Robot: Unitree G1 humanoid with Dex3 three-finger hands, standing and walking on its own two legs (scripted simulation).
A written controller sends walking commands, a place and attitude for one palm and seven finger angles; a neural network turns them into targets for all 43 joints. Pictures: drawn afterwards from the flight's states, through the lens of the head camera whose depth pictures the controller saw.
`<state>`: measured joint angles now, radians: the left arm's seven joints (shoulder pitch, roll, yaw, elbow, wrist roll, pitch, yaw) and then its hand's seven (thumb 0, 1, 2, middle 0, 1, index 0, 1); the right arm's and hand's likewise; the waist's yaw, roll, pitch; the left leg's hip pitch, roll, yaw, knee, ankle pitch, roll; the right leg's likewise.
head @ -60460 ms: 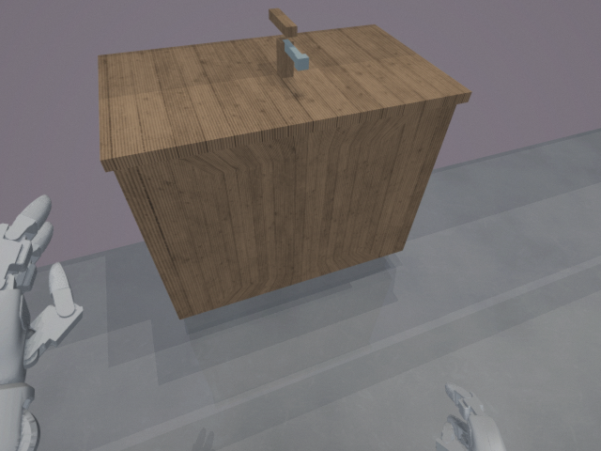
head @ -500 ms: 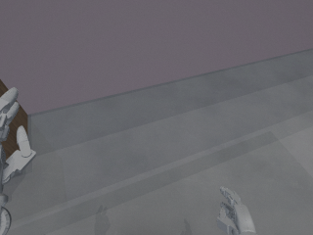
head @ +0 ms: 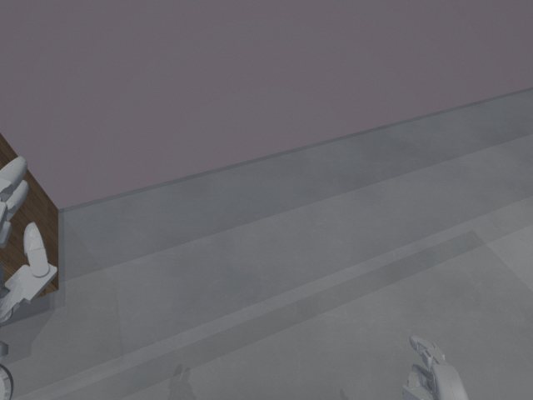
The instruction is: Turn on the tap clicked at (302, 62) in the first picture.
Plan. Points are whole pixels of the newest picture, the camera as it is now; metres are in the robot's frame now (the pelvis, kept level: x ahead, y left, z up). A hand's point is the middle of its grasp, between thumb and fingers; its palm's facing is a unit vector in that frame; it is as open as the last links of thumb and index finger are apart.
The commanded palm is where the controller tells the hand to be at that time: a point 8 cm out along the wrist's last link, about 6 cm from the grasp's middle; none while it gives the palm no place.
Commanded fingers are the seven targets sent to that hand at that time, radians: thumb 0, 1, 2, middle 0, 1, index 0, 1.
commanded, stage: shuffle to correct the standing spot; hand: left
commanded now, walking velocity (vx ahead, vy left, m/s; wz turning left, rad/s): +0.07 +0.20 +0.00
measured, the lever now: out of the picture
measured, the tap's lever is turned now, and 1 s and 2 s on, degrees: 84 84 84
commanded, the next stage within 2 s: come to a stop and stand still in 2.00 s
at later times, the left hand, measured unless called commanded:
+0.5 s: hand out of the picture +0.19 +0.32 +0.18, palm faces +0.41 -0.79 -0.45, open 7.4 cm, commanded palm +0.15 +0.36 +0.19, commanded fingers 0.00 0.90 0.90 -0.20 -0.30 -0.20 -0.30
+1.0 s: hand out of the picture +0.21 +0.49 +0.18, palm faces +0.45 -0.76 -0.47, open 7.4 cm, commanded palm +0.16 +0.52 +0.19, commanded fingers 0.00 0.90 0.90 -0.20 -0.30 -0.20 -0.30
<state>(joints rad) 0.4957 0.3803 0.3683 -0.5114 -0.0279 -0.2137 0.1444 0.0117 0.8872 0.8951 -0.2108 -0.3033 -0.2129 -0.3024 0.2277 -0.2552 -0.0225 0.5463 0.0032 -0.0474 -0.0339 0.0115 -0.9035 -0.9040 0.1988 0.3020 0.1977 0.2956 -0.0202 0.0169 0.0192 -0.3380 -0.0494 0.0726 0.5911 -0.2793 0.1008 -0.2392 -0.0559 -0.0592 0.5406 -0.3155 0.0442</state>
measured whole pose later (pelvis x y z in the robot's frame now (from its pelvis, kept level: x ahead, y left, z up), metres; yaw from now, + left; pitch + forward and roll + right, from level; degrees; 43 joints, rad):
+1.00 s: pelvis +0.01 +0.24 +0.00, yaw +2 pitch -1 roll +0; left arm 0.51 0.40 0.42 -0.53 -0.02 -0.25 0.15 0.01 0.88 0.89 -0.21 -0.30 -0.22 -0.30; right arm 0.22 -0.21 0.00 0.63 0.01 -0.05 0.00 0.01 -0.90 -0.90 0.20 0.30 0.20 0.30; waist 0.00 0.00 0.06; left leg -0.38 0.04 0.03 0.76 -0.37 -0.02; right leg -0.25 -0.14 -0.06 0.60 -0.33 0.08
